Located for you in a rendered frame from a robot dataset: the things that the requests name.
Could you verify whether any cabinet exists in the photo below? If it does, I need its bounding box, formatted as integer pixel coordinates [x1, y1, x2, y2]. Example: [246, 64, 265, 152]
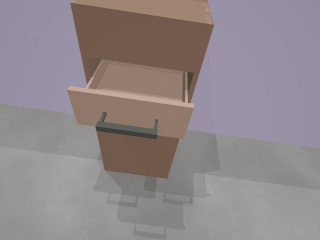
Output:
[70, 0, 214, 179]

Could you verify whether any handle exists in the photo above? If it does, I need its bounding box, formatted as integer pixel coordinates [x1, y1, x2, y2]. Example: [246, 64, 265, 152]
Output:
[95, 112, 158, 139]

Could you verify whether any drawer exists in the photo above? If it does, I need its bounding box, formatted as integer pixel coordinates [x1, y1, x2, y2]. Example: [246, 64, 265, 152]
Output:
[67, 59, 194, 139]

